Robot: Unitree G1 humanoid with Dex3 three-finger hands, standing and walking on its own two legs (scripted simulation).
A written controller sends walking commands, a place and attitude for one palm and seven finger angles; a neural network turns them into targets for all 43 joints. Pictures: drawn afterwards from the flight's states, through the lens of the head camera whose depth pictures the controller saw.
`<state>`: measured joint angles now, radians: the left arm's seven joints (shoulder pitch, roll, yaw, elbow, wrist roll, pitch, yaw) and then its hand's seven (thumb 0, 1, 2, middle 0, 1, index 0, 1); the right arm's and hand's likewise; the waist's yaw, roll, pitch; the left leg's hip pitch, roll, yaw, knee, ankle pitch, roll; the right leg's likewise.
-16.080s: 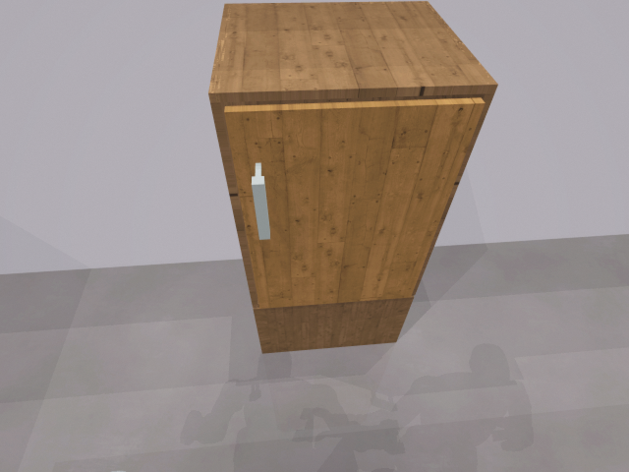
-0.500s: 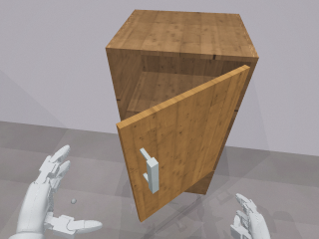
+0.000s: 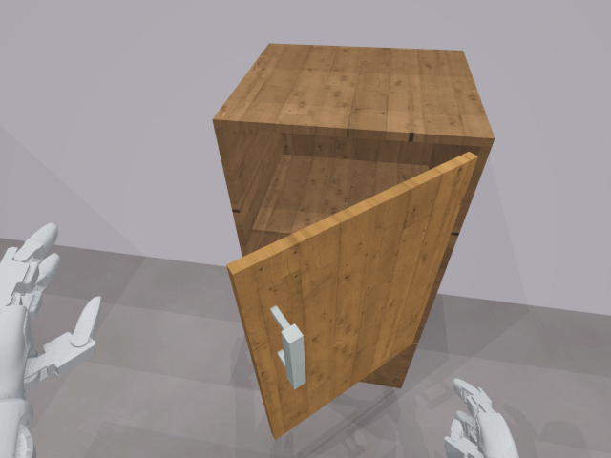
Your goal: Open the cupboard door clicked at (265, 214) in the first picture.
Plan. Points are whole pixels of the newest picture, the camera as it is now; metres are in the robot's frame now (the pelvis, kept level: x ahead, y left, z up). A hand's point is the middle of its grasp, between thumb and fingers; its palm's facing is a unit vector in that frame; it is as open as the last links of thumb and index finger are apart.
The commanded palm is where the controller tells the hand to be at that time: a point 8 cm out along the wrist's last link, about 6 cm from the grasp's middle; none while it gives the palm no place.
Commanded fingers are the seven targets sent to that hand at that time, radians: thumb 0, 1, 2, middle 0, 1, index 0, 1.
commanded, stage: draw the hand back to the body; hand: left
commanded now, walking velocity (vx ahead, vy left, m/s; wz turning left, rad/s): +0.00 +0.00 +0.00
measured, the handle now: (287, 348) +0.28 +0.07 -0.02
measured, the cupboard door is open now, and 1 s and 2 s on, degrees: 43 43 43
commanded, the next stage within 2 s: step back with the hand held close in 0.40 s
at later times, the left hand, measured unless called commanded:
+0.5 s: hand (93, 335) +0.18 +0.23 +0.16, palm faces +0.45 -0.81 -0.39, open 7.5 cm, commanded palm +0.14 +0.27 +0.18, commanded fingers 0.00 0.90 0.90 -0.20 -0.30 -0.20 -0.30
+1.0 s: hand (52, 363) +0.15 +0.26 +0.16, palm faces +0.37 -0.79 -0.50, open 7.4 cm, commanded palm +0.09 +0.30 +0.18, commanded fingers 0.00 0.90 0.90 -0.20 -0.30 -0.20 -0.30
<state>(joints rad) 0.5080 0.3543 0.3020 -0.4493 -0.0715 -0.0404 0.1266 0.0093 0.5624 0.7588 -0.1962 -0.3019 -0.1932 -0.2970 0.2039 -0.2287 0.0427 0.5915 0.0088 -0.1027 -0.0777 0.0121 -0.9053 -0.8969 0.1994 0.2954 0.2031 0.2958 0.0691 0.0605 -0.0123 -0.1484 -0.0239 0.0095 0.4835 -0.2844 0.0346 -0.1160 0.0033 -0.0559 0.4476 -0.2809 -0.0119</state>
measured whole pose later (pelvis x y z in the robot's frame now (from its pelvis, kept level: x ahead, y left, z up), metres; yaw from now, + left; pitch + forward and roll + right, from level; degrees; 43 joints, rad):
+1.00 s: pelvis -0.05 +0.00 +0.00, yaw -1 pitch +0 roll -1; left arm 0.58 0.44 0.41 -0.50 -0.07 -0.14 0.15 0.02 0.89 0.90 -0.21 -0.30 -0.21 -0.30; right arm 0.17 -0.23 -0.02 0.55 0.02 0.01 -0.08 0.01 -0.91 -0.90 0.20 0.30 0.20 0.30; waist 0.00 0.02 0.03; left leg -0.31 -0.01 0.02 0.51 -0.20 0.03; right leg -0.27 0.02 -0.05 0.45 -0.19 -0.01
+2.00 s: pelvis -0.23 -0.01 -0.02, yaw -1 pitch +0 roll -3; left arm 0.53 0.51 0.46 -0.55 -0.09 -0.22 0.12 0.02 0.89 0.90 -0.21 -0.30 -0.21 -0.30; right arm 0.17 -0.17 0.02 0.62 -0.01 -0.08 -0.06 0.01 -0.90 -0.90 0.20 0.30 0.21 0.30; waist -0.05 -0.02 0.00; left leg -0.52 0.02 -0.02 0.45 0.05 0.02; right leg -0.11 0.07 0.00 0.58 -0.50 -0.02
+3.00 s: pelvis -0.31 +0.00 -0.01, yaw +1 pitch -1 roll -1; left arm 0.23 0.19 -0.02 0.87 0.02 0.05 0.00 0.01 0.91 0.90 -0.20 -0.30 -0.19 -0.29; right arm 0.17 -0.26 0.01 0.95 -0.03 0.00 0.00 0.01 -0.91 -0.90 0.20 0.29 0.20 0.30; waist -0.03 -0.01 0.03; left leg -0.35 -0.03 -0.03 0.51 -0.14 0.02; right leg -0.23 0.03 -0.03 0.53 -0.29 -0.02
